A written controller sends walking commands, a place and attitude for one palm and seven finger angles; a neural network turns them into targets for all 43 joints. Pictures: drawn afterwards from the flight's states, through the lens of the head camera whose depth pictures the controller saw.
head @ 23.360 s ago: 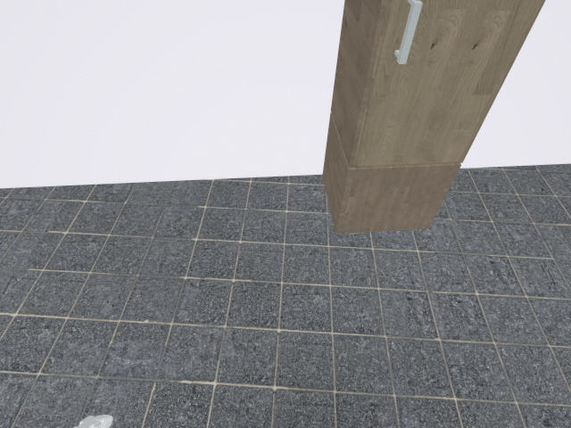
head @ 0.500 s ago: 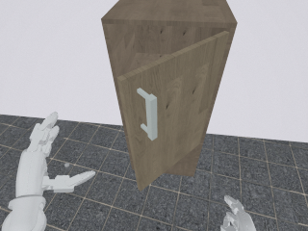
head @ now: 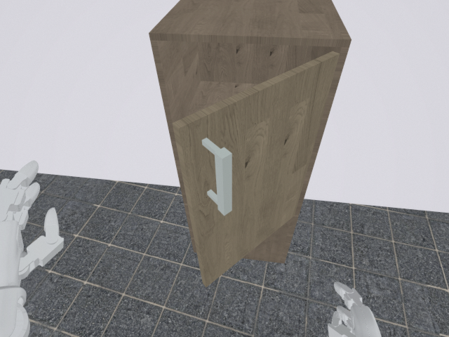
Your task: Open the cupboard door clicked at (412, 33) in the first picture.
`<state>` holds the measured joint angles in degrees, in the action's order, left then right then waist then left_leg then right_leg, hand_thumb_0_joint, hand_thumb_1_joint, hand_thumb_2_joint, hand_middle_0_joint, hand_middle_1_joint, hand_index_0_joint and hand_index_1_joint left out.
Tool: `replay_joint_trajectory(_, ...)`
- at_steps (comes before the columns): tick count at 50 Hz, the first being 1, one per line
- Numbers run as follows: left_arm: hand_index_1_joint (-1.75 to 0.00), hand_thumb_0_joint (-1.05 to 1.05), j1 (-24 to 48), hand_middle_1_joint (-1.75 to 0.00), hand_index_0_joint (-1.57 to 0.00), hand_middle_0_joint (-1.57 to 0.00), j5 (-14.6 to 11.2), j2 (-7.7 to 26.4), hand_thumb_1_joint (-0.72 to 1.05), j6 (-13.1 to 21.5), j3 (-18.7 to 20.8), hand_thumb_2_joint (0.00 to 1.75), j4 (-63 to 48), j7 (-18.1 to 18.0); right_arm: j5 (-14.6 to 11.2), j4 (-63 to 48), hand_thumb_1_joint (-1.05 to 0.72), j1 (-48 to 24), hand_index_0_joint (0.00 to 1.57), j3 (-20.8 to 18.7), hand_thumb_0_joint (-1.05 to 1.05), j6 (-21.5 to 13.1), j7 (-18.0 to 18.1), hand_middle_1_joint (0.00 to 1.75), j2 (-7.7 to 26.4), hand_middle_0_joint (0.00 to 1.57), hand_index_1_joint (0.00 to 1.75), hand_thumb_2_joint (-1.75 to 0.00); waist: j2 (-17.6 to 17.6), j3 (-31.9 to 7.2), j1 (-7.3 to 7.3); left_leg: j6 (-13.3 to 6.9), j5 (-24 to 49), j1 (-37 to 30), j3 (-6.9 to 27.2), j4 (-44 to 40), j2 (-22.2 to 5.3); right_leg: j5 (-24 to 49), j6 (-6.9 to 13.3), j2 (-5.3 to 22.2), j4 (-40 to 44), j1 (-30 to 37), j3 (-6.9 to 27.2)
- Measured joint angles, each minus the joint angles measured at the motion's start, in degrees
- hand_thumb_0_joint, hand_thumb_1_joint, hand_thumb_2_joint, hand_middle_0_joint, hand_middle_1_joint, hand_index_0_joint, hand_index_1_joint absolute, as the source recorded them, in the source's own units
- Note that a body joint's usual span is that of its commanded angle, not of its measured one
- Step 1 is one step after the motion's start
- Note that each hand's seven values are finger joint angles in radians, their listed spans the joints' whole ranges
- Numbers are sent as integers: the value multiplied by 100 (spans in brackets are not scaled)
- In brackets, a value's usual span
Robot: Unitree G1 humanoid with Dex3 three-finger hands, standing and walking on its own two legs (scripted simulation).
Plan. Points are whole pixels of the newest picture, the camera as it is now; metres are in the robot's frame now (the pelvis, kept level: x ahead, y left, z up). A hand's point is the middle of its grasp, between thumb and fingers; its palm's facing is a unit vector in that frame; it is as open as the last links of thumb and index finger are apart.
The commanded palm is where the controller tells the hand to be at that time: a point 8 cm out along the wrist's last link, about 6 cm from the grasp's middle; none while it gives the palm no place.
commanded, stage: draw the hand back to the body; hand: left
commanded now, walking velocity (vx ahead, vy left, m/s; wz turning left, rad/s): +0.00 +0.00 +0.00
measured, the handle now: (217, 178) +0.35 +0.07 +0.13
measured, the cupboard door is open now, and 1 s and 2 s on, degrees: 47 47 47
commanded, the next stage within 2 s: step back with the hand held close in 0.26 s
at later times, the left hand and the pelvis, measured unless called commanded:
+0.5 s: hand (51, 236) +0.18 +0.26 +0.16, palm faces +0.45 -0.77 -0.45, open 7.4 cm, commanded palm +0.13 +0.30 +0.17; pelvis -0.01 +0.00 +0.00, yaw +0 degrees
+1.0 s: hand (9, 294) +0.11 +0.28 +0.15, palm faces +0.42 -0.75 -0.51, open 7.4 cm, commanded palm +0.05 +0.32 +0.17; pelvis -0.09 +0.02 -0.02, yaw +0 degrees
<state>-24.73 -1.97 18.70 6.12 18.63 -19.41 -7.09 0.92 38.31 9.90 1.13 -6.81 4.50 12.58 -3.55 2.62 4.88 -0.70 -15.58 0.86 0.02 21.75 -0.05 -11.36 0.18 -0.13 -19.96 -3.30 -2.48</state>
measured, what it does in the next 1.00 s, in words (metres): shifts its weight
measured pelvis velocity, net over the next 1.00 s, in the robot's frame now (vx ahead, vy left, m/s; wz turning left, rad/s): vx -0.09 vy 0.02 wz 0.00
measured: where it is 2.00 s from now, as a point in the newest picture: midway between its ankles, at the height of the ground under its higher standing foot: outside the picture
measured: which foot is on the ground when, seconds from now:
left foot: down 0.00-1.00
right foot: down 0.00-1.00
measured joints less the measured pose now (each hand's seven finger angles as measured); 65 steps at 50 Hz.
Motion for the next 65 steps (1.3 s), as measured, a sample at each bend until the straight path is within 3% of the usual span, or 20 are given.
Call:
replay_joint_trajectory(20,-30,1,1,-30,-21,-21,-3,-10,89,-66,-57,90,-91,14,2,32,-90,72,20,28,1,12,-21,30,-55,20,30,-90,-10,9,-31,19,49,3,-1,-9,-18,58,20,-18,25,2,-1)
replay_joint_trajectory(27,-30,1,-385,-30,-21,-21,-33,255,89,396,389,90,-450,50,-53,-325,-90,-37,20,7,1,258,-41,30,23,20,30,-90,0,-84,-310,4,69,699,26,269,-40,190,14,-37,-33,-585,-31)
replay_joint_trajectory(37,-30,1,-824,-30,-22,-21,-5,488,88,376,329,90,-776,8,-135,-516,-90,-96,20,-215,1,473,63,30,126,20,30,-90,159,57,-395,-73,161,1287,-99,600,76,249,-64,87,-491,-1261,93)
replay_joint_trajectory(49,-30,1,-714,-30,-22,-22,168,543,88,660,608,90,-1064,-193,-84,-659,-90,140,20,-108,1,304,57,30,-3,20,30,-90,395,84,-416,-183,178,1974,-100,1292,112,348,-115,125,-984,-1840,103)
replay_joint_trajectory(54,-30,1,-531,-30,-22,-22,312,553,88,762,699,90,-1005,-223,-36,-658,-90,355,20,-81,1,169,71,30,-76,20,30,-90,452,120,-481,-210,167,2158,21,1569,205,-4,-146,-3,-1509,-1897,334)
replay_joint_trajectory(56,-30,1,-465,-30,-22,-22,342,524,88,819,764,90,-978,-219,-24,-611,-90,380,20,-72,1,122,50,30,-99,20,30,-90,438,135,-439,-192,166,2228,40,1668,197,-78,-121,-63,-1630,-1913,404)
replay_joint_trajectory(60,-30,1,-420,-30,-22,-21,285,416,88,888,780,90,-1021,-198,-20,-474,-90,300,20,-66,1,43,-29,30,-115,20,30,-90,390,183,-405,-148,-55,2375,57,1863,140,-7,-96,-114,-1616,-1974,380)
replay_joint_trajectory(63,-30,1,-435,-30,-21,-21,204,391,88,902,640,90,-1144,-205,-24,-347,-90,198,20,-96,1,54,-80,30,-82,20,30,-90,423,175,-446,-33,-535,2516,76,2126,171,135,-96,-77,-1508,-2033,366)
replay_joint_trajectory(65,-30,1,-457,-30,-22,-21,169,447,88,893,584,90,-1244,-208,-33,-289,-90,124,20,-113,1,94,-74,30,-63,20,30,-90,484,172,-495,-18,-468,2431,57,1972,177,217,-135,-32,-1479,-2095,369)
